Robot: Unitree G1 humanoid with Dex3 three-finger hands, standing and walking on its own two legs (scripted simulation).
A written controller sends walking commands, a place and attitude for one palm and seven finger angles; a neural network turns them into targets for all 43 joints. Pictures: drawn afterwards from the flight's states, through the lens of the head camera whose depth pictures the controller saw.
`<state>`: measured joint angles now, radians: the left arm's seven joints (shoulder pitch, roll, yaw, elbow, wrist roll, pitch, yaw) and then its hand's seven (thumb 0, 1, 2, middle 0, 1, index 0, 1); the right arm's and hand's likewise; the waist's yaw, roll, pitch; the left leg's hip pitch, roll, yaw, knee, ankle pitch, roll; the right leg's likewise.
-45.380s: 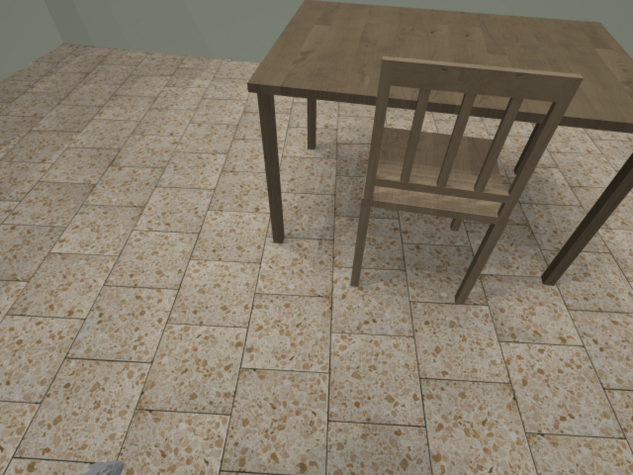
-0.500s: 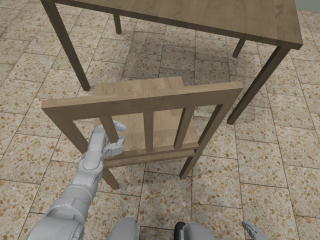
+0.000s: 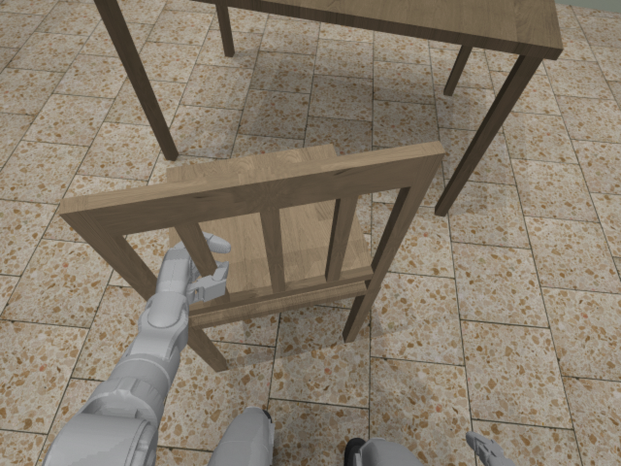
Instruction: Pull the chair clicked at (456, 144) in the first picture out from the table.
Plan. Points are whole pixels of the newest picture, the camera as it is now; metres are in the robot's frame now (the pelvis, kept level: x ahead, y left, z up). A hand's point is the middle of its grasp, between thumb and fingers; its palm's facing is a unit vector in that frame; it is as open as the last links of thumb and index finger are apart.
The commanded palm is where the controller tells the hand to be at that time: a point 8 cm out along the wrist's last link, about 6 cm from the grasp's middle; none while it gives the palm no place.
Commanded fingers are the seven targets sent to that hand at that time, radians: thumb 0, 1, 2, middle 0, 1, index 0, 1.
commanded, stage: step backward, pulling the chair out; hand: left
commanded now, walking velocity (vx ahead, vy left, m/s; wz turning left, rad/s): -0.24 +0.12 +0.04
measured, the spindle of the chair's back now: (274, 254) +0.40 +0.08 -0.07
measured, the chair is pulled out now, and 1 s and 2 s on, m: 0.51 0.63 0.63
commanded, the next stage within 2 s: stop walking, hand still on the chair in 0.04 s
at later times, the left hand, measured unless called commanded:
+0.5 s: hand (197, 350) +0.25 +0.17 -0.06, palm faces +0.10 -0.98 -0.16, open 5.5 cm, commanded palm +0.23 +0.22 -0.05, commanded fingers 0.00 0.90 0.90 -0.50 -1.45 -0.50 -1.45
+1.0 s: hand (193, 356) +0.24 +0.17 -0.06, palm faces +0.11 -0.98 -0.17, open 5.5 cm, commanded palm +0.22 +0.22 -0.05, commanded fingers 0.00 0.90 0.90 -0.50 -1.45 -0.50 -1.45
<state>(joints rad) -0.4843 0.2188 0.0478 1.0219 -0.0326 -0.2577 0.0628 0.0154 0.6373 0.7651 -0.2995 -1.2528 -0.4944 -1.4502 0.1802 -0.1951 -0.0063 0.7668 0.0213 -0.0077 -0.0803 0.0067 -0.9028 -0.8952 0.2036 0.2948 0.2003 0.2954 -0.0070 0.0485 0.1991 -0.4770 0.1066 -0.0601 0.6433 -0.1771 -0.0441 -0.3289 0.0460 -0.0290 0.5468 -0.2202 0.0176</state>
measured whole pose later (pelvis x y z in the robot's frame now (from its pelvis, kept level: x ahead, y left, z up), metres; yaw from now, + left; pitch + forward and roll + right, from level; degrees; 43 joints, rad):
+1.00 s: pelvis +0.00 +0.00 +0.01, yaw +0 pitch -2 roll -1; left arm 0.00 0.17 0.03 0.67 -0.03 -0.16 0.07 0.04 0.64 0.77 -0.28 -1.22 -0.49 -1.45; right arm 0.19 -0.21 0.00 0.70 0.03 -0.03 -0.10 0.01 -0.90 -0.90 0.20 0.29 0.20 0.30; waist 0.00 0.00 0.08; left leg -0.27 0.05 -0.01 0.50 -0.18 -0.03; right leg -0.16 0.01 0.01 0.47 -0.27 0.01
